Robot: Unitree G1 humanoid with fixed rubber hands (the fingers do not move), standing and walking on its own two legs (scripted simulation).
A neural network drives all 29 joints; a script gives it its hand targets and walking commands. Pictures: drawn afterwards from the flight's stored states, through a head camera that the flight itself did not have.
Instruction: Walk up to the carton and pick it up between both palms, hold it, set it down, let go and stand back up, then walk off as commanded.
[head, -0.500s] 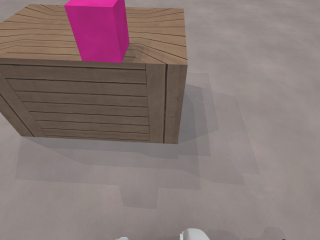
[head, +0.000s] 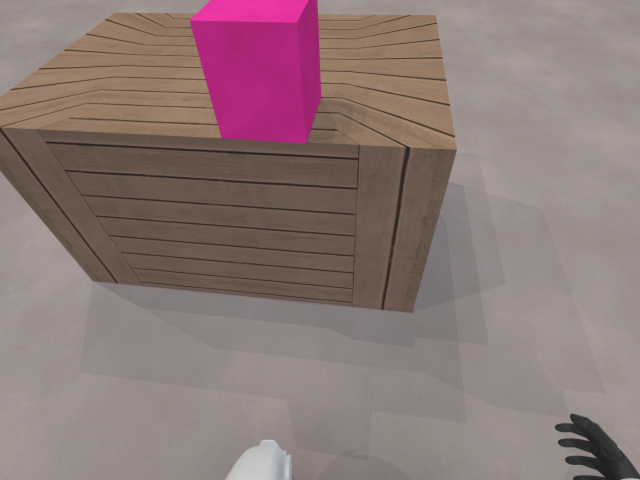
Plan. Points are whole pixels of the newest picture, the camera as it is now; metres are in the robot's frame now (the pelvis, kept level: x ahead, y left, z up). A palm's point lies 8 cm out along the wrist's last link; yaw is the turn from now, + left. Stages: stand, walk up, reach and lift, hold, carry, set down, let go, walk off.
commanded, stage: walk up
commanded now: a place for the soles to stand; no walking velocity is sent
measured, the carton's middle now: (266, 65) +0.91 +0.18 +0.09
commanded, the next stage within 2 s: none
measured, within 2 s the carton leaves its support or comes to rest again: neither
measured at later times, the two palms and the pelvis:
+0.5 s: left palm (2, 452) +0.16 +0.41 -0.04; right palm (575, 479) +0.18 -0.29 -0.09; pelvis +0.11 +0.05 +0.02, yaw -3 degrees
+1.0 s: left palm (48, 390) +0.26 +0.44 -0.09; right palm (492, 409) +0.25 -0.21 -0.08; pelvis +0.17 +0.12 +0.02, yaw -5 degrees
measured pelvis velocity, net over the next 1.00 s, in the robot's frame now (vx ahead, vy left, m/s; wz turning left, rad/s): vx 0.17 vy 0.12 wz -0.09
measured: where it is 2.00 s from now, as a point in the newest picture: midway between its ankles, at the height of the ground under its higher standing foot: (287, 478)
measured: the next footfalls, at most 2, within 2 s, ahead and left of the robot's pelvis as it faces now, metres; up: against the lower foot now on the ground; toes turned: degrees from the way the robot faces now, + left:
right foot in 0.28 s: +0.20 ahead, -0.05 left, +0.00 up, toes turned -5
left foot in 0.62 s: +0.32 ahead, +0.23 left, +0.00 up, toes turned +0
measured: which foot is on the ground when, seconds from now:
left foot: down 0.00-0.32, up 0.34-0.60, down 0.62-1.00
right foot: down 0.00-0.00, up 0.02-0.26, down 0.28-1.00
